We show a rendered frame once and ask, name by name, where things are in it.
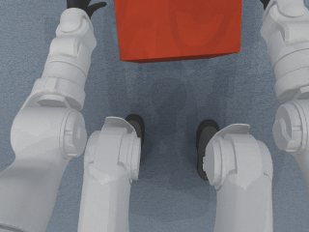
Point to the robot left upper arm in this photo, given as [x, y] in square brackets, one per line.
[45, 139]

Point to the robot right shin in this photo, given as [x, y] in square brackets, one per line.
[242, 129]

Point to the carton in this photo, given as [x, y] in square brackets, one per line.
[151, 31]

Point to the robot right upper arm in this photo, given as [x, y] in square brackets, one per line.
[291, 133]

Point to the robot left hand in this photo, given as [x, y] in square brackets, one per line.
[83, 5]

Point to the robot right hand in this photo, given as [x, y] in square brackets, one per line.
[265, 2]

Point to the robot left forearm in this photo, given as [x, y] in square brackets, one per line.
[67, 64]

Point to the robot right thigh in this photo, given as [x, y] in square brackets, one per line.
[244, 191]

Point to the robot right forearm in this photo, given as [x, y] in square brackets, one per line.
[286, 31]

